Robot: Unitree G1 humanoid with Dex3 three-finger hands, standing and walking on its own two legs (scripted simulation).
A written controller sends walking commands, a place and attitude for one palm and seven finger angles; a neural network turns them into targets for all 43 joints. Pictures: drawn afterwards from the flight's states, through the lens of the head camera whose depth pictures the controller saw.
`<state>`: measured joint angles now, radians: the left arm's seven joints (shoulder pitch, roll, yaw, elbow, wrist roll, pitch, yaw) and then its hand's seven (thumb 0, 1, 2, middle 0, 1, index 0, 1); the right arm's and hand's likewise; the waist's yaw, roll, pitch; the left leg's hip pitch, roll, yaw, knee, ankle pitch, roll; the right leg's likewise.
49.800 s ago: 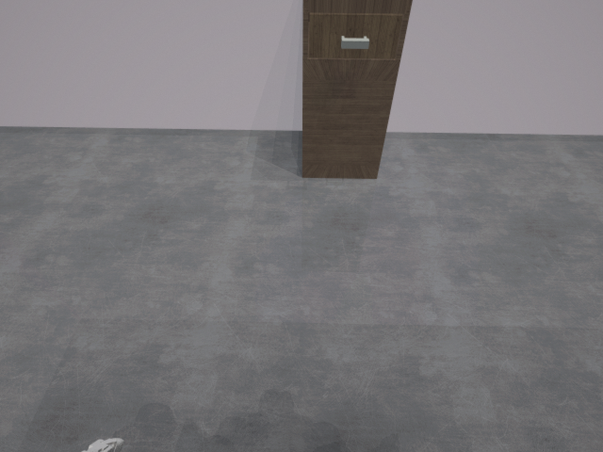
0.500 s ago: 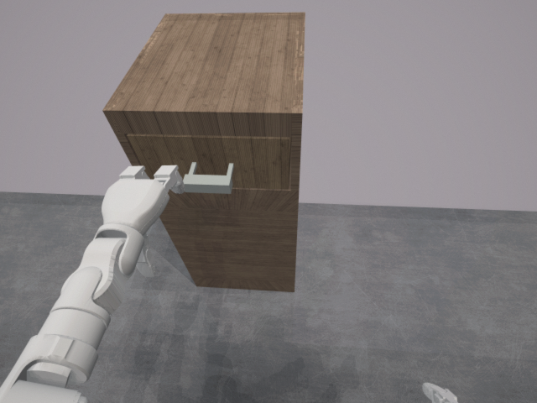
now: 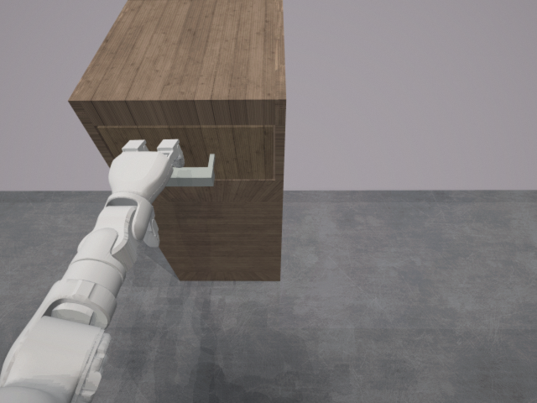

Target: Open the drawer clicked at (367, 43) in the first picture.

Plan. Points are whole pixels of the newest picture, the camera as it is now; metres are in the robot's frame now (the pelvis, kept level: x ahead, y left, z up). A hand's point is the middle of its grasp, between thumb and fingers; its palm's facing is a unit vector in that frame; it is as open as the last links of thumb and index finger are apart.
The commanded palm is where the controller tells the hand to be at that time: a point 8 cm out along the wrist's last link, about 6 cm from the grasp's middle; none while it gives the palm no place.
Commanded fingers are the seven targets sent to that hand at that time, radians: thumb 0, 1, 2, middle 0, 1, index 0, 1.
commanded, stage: move the hooked fingers above the handle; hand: left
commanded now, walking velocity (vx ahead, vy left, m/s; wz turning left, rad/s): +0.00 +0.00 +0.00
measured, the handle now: (190, 167) +0.56 +0.17 -0.04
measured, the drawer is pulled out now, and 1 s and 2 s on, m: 0.00 0.00 0.00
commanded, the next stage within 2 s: lower the fingers behind the handle in 1.14 s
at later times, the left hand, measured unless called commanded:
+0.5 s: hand (182, 171) +0.50 +0.17 +0.02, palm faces -0.05 -0.02 -1.00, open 13.9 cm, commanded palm +0.49 +0.17 +0.07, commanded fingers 0.00 -0.50 0.30 -0.30 -1.20 -0.30 -1.20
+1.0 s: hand (182, 171) +0.50 +0.17 +0.02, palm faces -0.04 -0.02 -1.00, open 13.9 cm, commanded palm +0.49 +0.17 +0.07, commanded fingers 0.00 -0.50 0.30 -0.30 -1.20 -0.30 -1.20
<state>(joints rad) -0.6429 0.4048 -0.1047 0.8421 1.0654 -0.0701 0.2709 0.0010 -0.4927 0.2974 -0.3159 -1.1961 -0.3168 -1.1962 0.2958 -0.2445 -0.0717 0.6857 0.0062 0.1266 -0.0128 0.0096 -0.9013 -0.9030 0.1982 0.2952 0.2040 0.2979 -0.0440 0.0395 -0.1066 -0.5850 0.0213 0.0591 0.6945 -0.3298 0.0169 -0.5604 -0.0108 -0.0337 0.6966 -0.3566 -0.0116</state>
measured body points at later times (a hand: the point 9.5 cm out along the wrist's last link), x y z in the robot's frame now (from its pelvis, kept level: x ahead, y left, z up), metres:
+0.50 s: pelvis +0.00 +0.00 -0.01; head +0.10 +0.00 +0.42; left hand +0.50 +0.17 +0.07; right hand -0.03 -0.27 -0.14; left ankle +0.00 +0.11 -0.72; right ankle -0.02 -0.11 -0.72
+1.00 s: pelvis +0.01 +0.00 -0.01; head +0.11 +0.00 +0.43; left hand +0.50 +0.17 +0.07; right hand +0.01 -0.27 -0.14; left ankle +0.00 +0.11 -0.72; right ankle -0.02 -0.11 -0.72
